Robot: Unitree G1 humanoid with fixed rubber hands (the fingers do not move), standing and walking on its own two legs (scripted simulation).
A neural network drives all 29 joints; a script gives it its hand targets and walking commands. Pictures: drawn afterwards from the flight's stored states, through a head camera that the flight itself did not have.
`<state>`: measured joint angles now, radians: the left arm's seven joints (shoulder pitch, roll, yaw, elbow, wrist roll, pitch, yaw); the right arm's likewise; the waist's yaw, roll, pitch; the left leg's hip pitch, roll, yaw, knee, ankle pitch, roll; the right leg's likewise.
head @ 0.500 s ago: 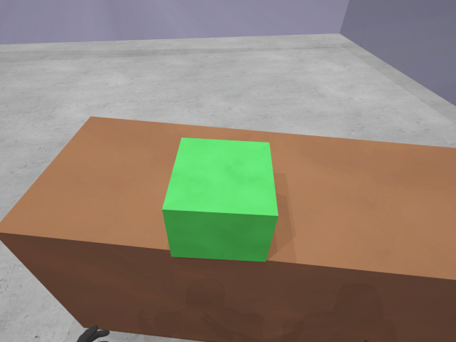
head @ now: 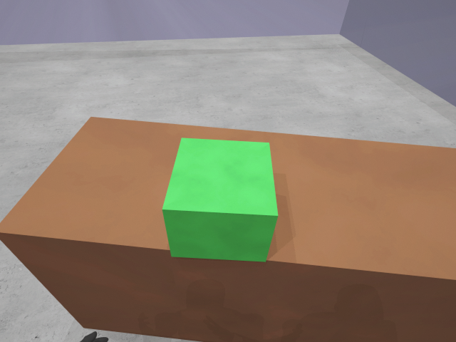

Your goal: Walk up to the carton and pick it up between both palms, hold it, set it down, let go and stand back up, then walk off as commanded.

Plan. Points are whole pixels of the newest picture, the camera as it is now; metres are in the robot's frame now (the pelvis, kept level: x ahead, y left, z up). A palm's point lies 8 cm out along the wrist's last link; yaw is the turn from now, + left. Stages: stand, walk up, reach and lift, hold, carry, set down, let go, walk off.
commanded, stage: stand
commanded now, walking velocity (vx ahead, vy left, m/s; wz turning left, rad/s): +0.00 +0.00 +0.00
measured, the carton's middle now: (222, 197) +0.45 +0.01 -0.01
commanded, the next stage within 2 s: walk off in 0.14 s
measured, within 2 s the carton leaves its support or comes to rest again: neither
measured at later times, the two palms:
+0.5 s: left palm out of the picture +0.08 +0.26 -0.10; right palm out of the picture +0.06 -0.29 -0.10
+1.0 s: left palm out of the picture -0.03 +0.31 -0.14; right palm out of the picture -0.07 -0.28 -0.11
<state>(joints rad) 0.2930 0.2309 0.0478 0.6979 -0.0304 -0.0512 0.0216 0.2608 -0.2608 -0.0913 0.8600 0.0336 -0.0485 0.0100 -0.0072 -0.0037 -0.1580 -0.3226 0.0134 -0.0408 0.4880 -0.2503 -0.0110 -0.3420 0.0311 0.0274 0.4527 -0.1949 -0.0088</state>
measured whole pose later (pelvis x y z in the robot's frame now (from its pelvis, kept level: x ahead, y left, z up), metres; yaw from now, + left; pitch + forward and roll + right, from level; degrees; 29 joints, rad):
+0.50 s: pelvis -0.03 +0.00 +0.00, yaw +0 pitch +2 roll +0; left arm 0.27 0.27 0.05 0.73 -0.03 -0.02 0.02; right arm 0.24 -0.28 -0.09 0.86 0.03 -0.02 0.00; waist -0.01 0.00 -0.08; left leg -0.32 0.01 -0.04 0.49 -0.21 -0.01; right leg -0.34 0.03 0.03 0.46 -0.16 -0.01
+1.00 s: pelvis -0.13 +0.03 -0.02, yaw +1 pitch -5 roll -3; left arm 0.20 0.31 0.05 0.73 -0.03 0.08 0.02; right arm 0.24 -0.34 -0.09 0.85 0.03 0.04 -0.01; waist -0.01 -0.02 0.14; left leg -0.30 -0.01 -0.05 0.75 -0.36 0.04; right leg -0.45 0.12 0.10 1.03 -0.36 0.01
